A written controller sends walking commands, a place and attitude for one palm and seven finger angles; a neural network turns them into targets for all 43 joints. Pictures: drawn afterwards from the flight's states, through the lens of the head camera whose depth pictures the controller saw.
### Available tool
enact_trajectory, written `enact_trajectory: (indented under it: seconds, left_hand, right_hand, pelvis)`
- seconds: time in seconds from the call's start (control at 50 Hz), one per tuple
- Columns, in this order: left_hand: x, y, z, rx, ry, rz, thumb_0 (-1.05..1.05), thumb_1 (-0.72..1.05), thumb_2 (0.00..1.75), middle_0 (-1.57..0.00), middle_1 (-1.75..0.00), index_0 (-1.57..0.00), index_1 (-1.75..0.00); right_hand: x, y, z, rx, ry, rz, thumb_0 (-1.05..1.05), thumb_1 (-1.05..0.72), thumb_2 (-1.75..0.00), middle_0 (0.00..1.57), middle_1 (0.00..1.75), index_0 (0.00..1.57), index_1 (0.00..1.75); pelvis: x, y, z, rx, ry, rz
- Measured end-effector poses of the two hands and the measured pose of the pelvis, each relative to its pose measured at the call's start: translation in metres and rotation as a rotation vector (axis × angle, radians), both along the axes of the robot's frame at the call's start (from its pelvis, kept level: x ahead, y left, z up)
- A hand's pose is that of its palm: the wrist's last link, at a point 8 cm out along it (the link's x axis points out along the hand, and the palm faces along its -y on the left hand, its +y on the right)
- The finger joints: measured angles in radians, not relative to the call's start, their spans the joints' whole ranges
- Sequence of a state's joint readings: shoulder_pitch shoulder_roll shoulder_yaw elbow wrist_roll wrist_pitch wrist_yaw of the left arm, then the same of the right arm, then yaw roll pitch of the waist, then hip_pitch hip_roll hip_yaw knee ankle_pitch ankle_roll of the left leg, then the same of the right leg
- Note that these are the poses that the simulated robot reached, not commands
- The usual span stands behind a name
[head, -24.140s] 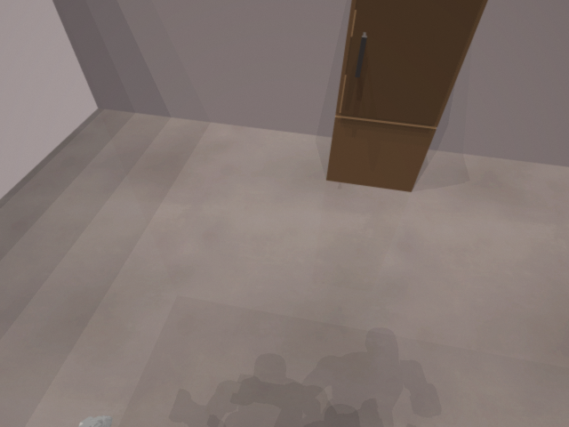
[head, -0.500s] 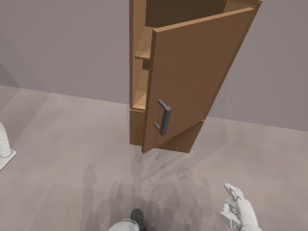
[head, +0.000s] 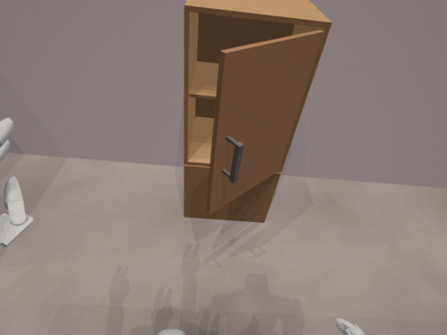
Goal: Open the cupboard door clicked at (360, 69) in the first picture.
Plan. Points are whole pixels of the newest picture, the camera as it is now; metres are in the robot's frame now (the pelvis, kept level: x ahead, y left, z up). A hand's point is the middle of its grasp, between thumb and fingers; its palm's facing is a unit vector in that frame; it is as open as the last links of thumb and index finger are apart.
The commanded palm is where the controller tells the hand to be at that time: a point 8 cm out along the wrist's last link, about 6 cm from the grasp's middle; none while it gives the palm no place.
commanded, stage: stop stepping back and stand still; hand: left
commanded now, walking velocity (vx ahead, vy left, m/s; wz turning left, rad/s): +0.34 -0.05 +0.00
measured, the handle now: (231, 159) +0.64 +0.03 -0.06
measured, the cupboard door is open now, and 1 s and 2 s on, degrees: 42 42 42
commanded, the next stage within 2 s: let the arm hang, fingers relaxed in 0.30 s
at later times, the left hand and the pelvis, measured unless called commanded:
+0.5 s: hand (65, 266) +0.20 +0.27 +0.05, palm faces +0.27 -0.79 -0.55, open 7.4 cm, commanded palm none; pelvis +0.00 +0.00 +0.00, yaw +4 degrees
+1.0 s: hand out of the picture -0.02 +0.17 -0.16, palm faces +0.12 -0.98 -0.17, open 7.3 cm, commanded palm none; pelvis +0.04 +0.01 +0.02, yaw +4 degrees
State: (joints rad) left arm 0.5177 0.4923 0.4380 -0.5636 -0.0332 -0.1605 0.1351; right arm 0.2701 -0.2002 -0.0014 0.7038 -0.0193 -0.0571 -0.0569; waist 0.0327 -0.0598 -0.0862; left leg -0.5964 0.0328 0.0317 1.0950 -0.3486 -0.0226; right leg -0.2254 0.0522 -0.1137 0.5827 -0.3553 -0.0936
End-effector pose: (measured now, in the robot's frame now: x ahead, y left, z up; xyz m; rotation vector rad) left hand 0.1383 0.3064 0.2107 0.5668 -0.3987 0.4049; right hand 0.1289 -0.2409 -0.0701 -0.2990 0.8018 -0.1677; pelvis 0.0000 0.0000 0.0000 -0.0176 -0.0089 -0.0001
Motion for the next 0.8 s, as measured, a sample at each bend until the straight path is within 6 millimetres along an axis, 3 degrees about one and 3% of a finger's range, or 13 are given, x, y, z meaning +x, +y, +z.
enact_trajectory:
  seconds: [0.06, 0.14, 0.28, 0.4, 0.44, 0.5, 0.56, 0.62, 0.64, 0.72, 0.8]
  left_hand:
    - [0.000, 0.018, -0.011, -0.110, -0.042, 0.074, 0.01, 0.88, 0.90, -0.21, -0.30, -0.21, -0.30]
    - [0.004, 0.025, -0.023, -0.143, -0.039, 0.053, 0.01, 0.89, 0.90, -0.21, -0.30, -0.21, -0.30]
    - [0.005, 0.011, -0.004, 0.022, 0.083, -0.036, 0.02, 0.89, 0.90, -0.21, -0.30, -0.21, -0.30]
    - [0.008, -0.001, -0.002, 0.114, 0.170, 0.024, 0.01, 0.88, 0.90, -0.21, -0.30, -0.21, -0.30]
    - [0.018, 0.000, -0.032, 0.072, 0.280, 0.056, 0.01, 0.89, 0.90, -0.21, -0.30, -0.21, -0.30]
    - [0.024, 0.002, -0.124, -0.150, 0.620, 0.139, 0.00, 0.89, 0.90, -0.20, -0.30, -0.20, -0.30]
    - [-0.003, -0.021, -0.224, -0.386, 0.986, 0.203, 0.00, 0.90, 0.90, -0.19, -0.30, -0.19, -0.30]
    - [-0.052, -0.064, -0.298, -0.565, 1.313, 0.192, 0.01, 0.90, 0.90, -0.19, -0.30, -0.19, -0.30]
    - [-0.069, -0.079, -0.315, -0.619, 1.402, 0.181, 0.01, 0.91, 0.90, -0.19, -0.30, -0.19, -0.30]
    - [-0.116, -0.081, -0.352, -0.748, 1.536, 0.274, -0.02, 1.01, 0.90, -0.21, -0.30, -0.20, -0.30]
    - [-0.148, -0.085, -0.359, -0.808, 1.659, 0.319, -0.01, 0.99, 0.90, -0.20, -0.30, -0.20, -0.30]
  right_hand:
    - [-0.015, 0.003, 0.002, -0.023, 0.002, -0.024, 0.02, -0.91, -0.90, 0.20, 0.30, 0.20, 0.30]
    - [-0.022, 0.013, 0.000, -0.042, -0.048, -0.040, 0.02, -0.91, -0.90, 0.20, 0.30, 0.20, 0.30]
    - [-0.032, 0.045, 0.000, 0.088, -0.025, -0.031, 0.02, -0.91, -0.90, 0.20, 0.30, 0.20, 0.30]
    - [-0.020, 0.040, -0.025, 0.147, 0.017, -0.006, 0.02, -0.90, -0.90, 0.20, 0.30, 0.20, 0.30]
    - [-0.012, 0.032, -0.042, 0.183, 0.057, 0.019, 0.01, -0.90, -0.90, 0.20, 0.30, 0.20, 0.30]
    - [-0.003, 0.022, -0.061, 0.191, 0.157, 0.054, 0.01, -0.91, -0.90, 0.20, 0.30, 0.20, 0.30]
    - [0.003, 0.014, -0.063, 0.177, 0.209, 0.057, 0.02, -0.91, -0.90, 0.20, 0.30, 0.20, 0.30]
    - [0.002, 0.008, -0.055, 0.151, 0.237, 0.032, 0.02, -0.91, -0.90, 0.20, 0.30, 0.20, 0.30]
    - [0.000, 0.007, -0.052, 0.138, 0.250, 0.024, 0.01, -0.91, -0.90, 0.20, 0.30, 0.20, 0.30]
    - [-0.015, 0.004, -0.051, 0.072, 0.332, 0.014, 0.01, -0.91, -0.90, 0.20, 0.30, 0.20, 0.30]
    - [-0.039, 0.010, -0.051, 0.044, 0.472, 0.012, 0.01, -0.91, -0.90, 0.19, 0.30, 0.19, 0.30]
  pelvis:
    - [-0.004, 0.009, 0.003, 0.010, 0.008, 0.014]
    - [-0.013, 0.025, -0.005, 0.015, 0.004, 0.027]
    - [-0.018, 0.021, 0.010, 0.013, 0.006, 0.013]
    - [-0.006, 0.007, 0.002, 0.019, 0.021, 0.006]
    - [-0.005, 0.004, -0.002, 0.020, 0.032, 0.025]
    - [-0.002, 0.004, -0.002, 0.046, 0.030, 0.062]
    - [0.000, 0.002, 0.000, 0.062, 0.005, 0.072]
    - [0.004, -0.001, 0.003, 0.056, -0.013, 0.069]
    - [0.006, -0.001, 0.003, 0.048, -0.016, 0.068]
    - [0.017, -0.002, -0.002, -0.011, -0.017, 0.082]
    - [0.026, -0.001, 0.005, -0.007, -0.017, 0.089]
